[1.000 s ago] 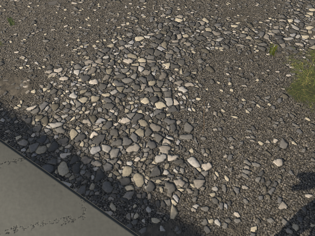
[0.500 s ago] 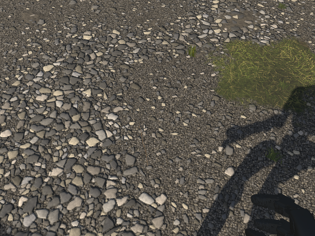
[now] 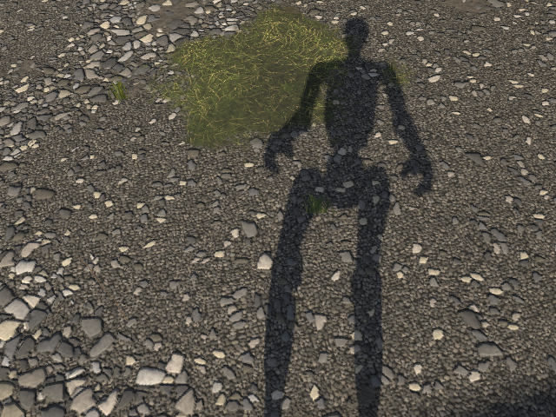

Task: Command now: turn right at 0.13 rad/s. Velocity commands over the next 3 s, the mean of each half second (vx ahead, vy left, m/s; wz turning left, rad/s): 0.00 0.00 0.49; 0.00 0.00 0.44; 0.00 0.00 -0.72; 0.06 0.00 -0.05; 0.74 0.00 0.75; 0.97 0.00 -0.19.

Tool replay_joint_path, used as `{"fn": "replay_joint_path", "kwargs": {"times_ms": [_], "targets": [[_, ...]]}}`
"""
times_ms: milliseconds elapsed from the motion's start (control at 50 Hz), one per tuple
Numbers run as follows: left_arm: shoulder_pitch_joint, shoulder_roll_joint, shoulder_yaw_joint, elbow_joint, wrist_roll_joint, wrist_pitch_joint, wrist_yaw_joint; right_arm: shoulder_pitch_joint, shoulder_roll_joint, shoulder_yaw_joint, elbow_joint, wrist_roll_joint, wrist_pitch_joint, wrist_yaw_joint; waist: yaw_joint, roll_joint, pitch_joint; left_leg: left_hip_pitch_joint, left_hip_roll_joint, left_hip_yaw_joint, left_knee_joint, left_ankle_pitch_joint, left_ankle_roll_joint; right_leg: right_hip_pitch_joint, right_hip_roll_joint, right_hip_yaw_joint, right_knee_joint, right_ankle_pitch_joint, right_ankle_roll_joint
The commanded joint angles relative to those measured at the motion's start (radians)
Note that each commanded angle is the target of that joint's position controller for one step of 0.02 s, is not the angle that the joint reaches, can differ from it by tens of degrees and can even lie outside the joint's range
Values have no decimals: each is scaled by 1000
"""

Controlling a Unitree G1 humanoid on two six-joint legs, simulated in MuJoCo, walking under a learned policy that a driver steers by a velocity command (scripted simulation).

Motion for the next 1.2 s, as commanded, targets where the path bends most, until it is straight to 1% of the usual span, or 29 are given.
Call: {"fn": "replay_joint_path", "kwargs": {"times_ms": [20, 40, 60, 100, 140, 180, 240, 320, 420, 460, 480, 520, 540, 560, 580, 600, 620, 640, 660, 720, 740, 800, 840, 880, 900, 940, 1000, 1080, 1200], "targets": [[-30, 78, 26, -25, 3, -50, -5, 53, -71, -15, -7, 0, 15, -24, 14, -128, -157, -61, -18, -98, 174, 42, -33, 142, -284, 187, -213, 807, -221], [-34, 40, 12, 7, 4, -54, -2, 118, -51, -13, 31, -1, 27, -24, -3, -155, -154, 14, -46, -130, 174, 96, -42, 96, -262, 118, -219, 829, -200], [-36, 34, 10, 20, 15, -60, 4, 134, -52, -15, 35, 6, 31, -23, -7, -178, -143, 42, -68, -133, 177, 131, -50, 84, -254, 84, -234, 813, -189], [-60, 71, 24, 12, 25, -62, 28, 68, -82, -24, -12, 15, 32, -27, 14, -183, -116, -17, -87, -123, 194, 153, -59, 140, -281, 82, -244, 775, -194], [-23, 103, 39, 25, 17, -48, 53, 40, -91, -28, -44, 21, 42, -33, 44, -183, -106, -103, -92, -124, 222, 122, -66, 231, -325, 106, -254, 739, -210], [-2, 106, 44, 31, 11, -38, 69, 32, -87, -33, -75, 27, 58, -35, 59, -179, -72, -171, -80, -124, 210, 97, -73, 276, -358, 113, -282, 658, -215], [-11, 110, 52, 35, 11, -39, 75, 34, -62, -33, -105, 23, 73, -30, 61, -164, -59, -182, -40, -102, 151, 107, -74, 292, -385, 96, -317, 552, -210], [-47, 138, 69, 41, 11, -42, 69, 24, -15, -22, -151, 16, 82, -9, 62, -159, -79, -101, -1, -31, 19, 132, -55, 262, -379, -1, -329, 501, -203], [-69, 189, 96, 57, -4, -48, 36, -2, -22, -25, -196, 22, 100, 29, 61, -185, -108, 20, -1, 59, -149, 130, -2, 235, -410, -98, -289, 559, -188], [-86, 211, 104, 65, -7, -52, 22, -15, -33, -35, -214, 31, 110, 42, 50, -209, -120, 71, -1, 73, -234, 129, 22, 240, -422, -119, -263, 551, -156], [-92, 218, 108, 69, -16, -51, 18, -7, -38, -41, -215, 32, 113, 46, 38, -212, -128, 104, -7, 86, -287, 147, 38, 241, -429, -132, -235, 543, -136], [-107, 209, 111, 91, -32, -43, 15, 70, -39, -55, -187, 29, 111, 46, -16, -178, -147, 261, -48, 124, -510, 307, 94, 186, -393, -198, -112, 455, -49], [-65, 171, 105, 116, -34, -40, 10, 158, -101, -84, -158, 20, 103, 33, -43, -53, -144, 426, -44, 16, -626, 474, 155, 38, -310, -251, 85, 294, 31], [-91, 117, 88, 81, 13, -39, 17, 217, -259, -122, -162, 12, 85, 17, -29, 260, -98, 620, 213, -394, -607, 1008, 274, -360, -164, -278, 449, -314, 136], [-172, 128, 90, 17, 17, -49, 36, 196, -291, -114, -188, -41, 38, 35, -42, 193, -206, 506, 316, -627, -648, 856, 457, -462, -64, -7, 631, -372, 162], [-217, 171, 99, 11, 0, -52, 49, 125, -264, -107, -197, -35, 5, 43, -30, 96, -159, 467, 277, -542, -704, 658, 431, -500, -71, 57, 673, -280, 147], [-213, 196, 110, 10, -3, -55, 58, 70, -231, -94, -202, -8, -10, 28, 3, 81, -101, 428, 214, -458, -718, 557, 358, -510, -76, 73, 633, -154, 124], [-185, 205, 115, 36, 11, -55, 74, 11, -190, -79, -214, 10, -10, 11, 32, 52, -90, 403, 178, -413, -701, 544, 305, -490, -90, 92, 606, -72, 117], [-143, 208, 117, 49, 22, -53, 79, -36, -152, -61, -225, 18, -6, -3, 60, 74, -102, 374, 157, -366, -683, 621, 280, -453, -84, 95, 598, -15, 116], [-88, 166, 100, 77, 14, -44, 73, -2, -107, -32, -222, -7, -10, -25, 61, 69, -181, 372, 118, -294, -654, 815, 267, -352, -41, 68, 646, 73, 124], [-93, 148, 89, 75, 13, -45, 74, 10, -109, -30, -218, -10, -9, -26, 55, 57, -190, 368, 115, -291, -642, 870, 270, -338, -33, 65, 666, 89, 131], [-92, 151, 79, 66, 1, -41, 78, 26, -100, -13, -209, -14, -3, -31, 41, 72, -170, 392, 111, -302, -647, 877, 265, -349, -28, 74, 661, 94, 141], [-56, 145, 70, 85, -8, -35, 75, -1, -32, 19, -200, -25, -6, -32, 47, 69, -164, 399, 107, -271, -660, 824, 250, -310, -50, 95, 609, 111, 145], [-18, 114, 56, 111, -13, -31, 68, -2, 29, 44, -166, -34, -11, -29, 44, 73, -144, 386, 91, -234, -677, 747, 222, -236, -66, 133, 478, 122, 147], [-15, 105, 51, 114, -17, -30, 64, 0, 31, 44, -152, -38, -13, -28, 34, 86, -123, 375, 88, -223, -688, 699, 211, -202, -64, 149, 408, 115, 145], [-42, 131, 54, 93, -22, -30, 61, -19, -14, 26, -144, -46, -13, -30, 16, 108, -77, 359, 107, -231, -705, 636, 216, -172, -57, 148, 333, 69, 146], [-38, 182, 70, 67, -35, -23, 63, -10, -70, -2, -141, -32, 4, -35, -9, 92, -30, 411, 168, -283, -702, 640, 262, -246, -59, 104, 346, -66, 156], [1, 148, 69, 54, -35, -9, 62, -36, -43, -9, -148, -29, 7, -33, 2, 40, -45, 462, 227, -279, -693, 752, 327, -290, -100, 91, 390, -118, 156], [33, 117, 65, 22, -34, 0, 47, -99, -57, -28, -148, -33, 10, -27, 30, 53, -126, 451, 208, -101, -679, 873, 317, -167, -102, -4, 288, -68, 135]]}}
